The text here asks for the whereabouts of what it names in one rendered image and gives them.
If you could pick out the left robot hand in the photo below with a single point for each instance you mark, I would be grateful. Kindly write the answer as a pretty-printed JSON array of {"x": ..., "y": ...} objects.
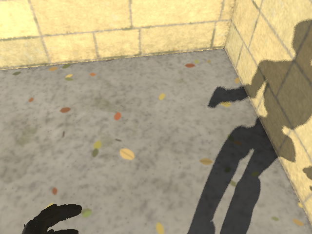
[{"x": 51, "y": 216}]

